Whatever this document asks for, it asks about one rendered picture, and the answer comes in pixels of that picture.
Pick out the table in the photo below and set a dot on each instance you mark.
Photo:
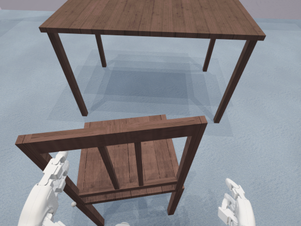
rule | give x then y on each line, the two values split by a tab
203	19

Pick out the robot left hand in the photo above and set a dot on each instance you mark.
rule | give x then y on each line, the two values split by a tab
43	197

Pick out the chair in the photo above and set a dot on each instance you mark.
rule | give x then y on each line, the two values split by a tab
121	159

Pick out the robot right hand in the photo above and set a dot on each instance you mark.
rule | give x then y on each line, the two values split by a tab
240	212

